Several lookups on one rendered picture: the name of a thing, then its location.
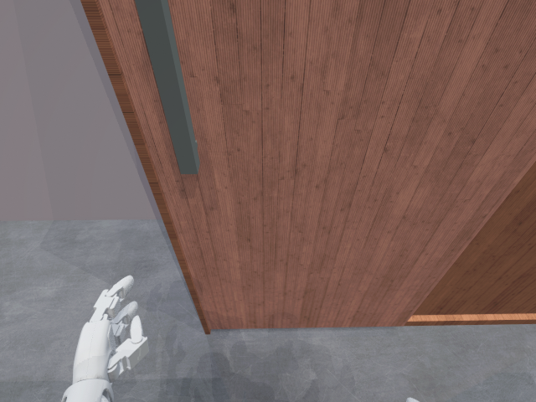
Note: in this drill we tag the left robot hand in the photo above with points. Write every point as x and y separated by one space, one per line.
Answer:
102 334

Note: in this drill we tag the wardrobe door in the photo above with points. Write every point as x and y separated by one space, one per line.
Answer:
496 273
350 150

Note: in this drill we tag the robot left forearm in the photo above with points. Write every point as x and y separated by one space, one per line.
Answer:
89 390

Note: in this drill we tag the handle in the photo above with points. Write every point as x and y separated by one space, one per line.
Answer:
158 31

